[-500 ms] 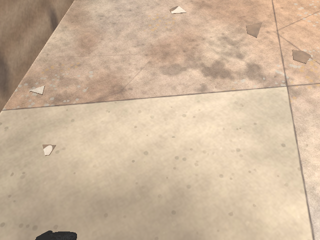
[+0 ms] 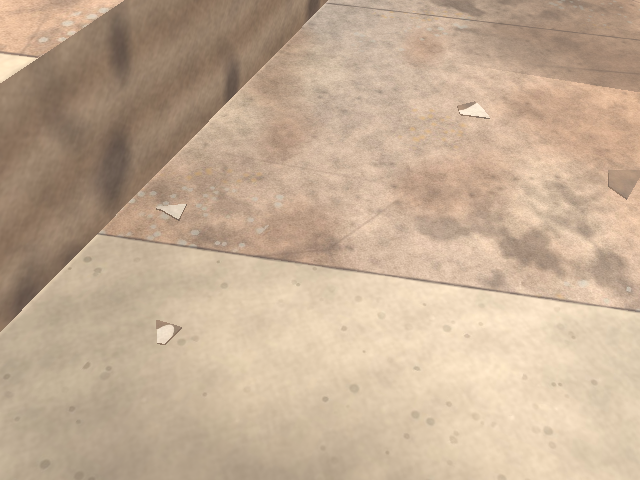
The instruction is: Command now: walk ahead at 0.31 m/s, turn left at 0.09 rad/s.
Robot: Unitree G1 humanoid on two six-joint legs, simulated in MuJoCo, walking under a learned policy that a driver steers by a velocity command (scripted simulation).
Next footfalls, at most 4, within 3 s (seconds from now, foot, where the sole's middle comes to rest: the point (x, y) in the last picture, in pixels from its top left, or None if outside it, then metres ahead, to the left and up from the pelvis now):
0.30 right None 0.18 -0.13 -0.78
0.78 left None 0.50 0.05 -0.78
1.36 right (387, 382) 0.75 -0.15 -0.78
1.88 left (382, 261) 1.11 -0.15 -0.78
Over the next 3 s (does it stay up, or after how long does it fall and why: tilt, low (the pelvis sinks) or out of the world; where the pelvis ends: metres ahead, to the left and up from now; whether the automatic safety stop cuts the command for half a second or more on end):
stays up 1.32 -0.56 -0.03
